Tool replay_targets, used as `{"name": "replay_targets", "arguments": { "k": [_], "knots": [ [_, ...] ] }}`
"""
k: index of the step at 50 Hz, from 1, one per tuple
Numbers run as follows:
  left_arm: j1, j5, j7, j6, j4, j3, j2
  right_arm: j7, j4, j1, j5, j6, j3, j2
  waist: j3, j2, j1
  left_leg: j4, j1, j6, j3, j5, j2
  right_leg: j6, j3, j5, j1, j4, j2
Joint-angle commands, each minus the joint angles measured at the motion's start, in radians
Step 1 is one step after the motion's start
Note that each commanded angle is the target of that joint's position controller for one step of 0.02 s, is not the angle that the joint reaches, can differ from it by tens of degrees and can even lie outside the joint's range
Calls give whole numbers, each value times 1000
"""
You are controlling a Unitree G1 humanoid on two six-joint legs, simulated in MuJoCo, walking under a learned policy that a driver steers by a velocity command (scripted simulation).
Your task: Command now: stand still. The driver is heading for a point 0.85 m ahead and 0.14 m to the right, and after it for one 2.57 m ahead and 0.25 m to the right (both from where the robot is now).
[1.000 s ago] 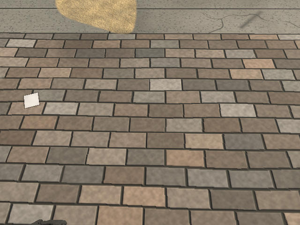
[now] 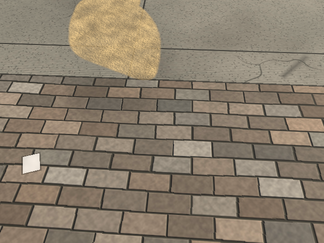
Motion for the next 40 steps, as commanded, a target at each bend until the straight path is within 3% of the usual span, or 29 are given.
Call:
{"name": "replay_targets", "arguments": {
  "k": [1, 11, 27, 29, 31, 33, 34, 36, 38, 39, 40],
  "knots": [
    [29, -3, 3, -6, -23, 27, 126, -7, -19, -21, 4, -5, -21, -100, -57, 0, 6, -39, 119, 33, -42, 263, 39, -21, 32, 255, -46, -101, -34],
    [22, -3, 0, -1, 35, 24, 113, -22, 70, -36, 6, 15, -24, -112, -37, -4, -1, -55, 144, 25, -41, 263, 41, -23, 16, 276, -26, -130, -22],
    [56, -1, 7, 1, 110, 14, 96, -28, 159, -33, 5, 18, -17, -101, 2, -5, -5, -90, 125, 14, -32, 164, 35, -23, 6, 158, -43, -172, -10],
    [86, -9, 12, 6, 127, 20, 106, -29, 176, -9, 11, 20, -16, -93, 0, -26, -3, -57, 101, 18, 13, -100, -7, -47, 12, -111, -51, -195, -2],
    [87, -19, 19, 7, 113, 35, 151, -26, 164, -27, 14, 8, -20, -98, 77, -81, 11, 29, -35, 29, 48, -327, -37, -108, 118, -419, -90, -257, -67],
    [128, -31, 19, -9, 118, 58, 209, -11, 136, -64, 17, -25, -14, -64, 129, -183, 30, 221, -151, 32, 71, -220, -20, -204, 346, -538, -70, -373, -240],
    [129, -33, 18, -19, 117, 63, 209, -1, 128, -71, 21, -40, -12, -58, 156, -185, 28, 280, -189, 45, 40, -202, 22, -239, 414, -511, -79, -399, -299],
    [91, -33, 10, -33, 100, 60, 179, 13, 121, -56, 36, -63, -13, -54, 172, -160, 0, 226, -200, 74, 25, -262, 55, -223, 374, -387, -54, -373, -293],
    [25, -45, 1, -32, 77, 60, 173, 18, 175, 78, 38, -76, -22, -54, 127, -123, -69, -9, 79, 80, 88, -122, 5, -161, 215, -268, -156, -279, -190],
    [15, -43, -2, -34, 67, 57, 164, 18, 216, 169, 30, -75, -34, -71, 90, -84, -94, -41, 220, 66, 82, -52, -19, -138, 146, -168, -216, -180, -132],
    [-8, -32, -8, -42, 51, 42, 113, 14, 239, 293, 25, -77, -52, -126, 34, 81, -138, -147, 356, 105, -141, -126, 120, -85, 24, -25, -315, 112, -42]
  ]
}}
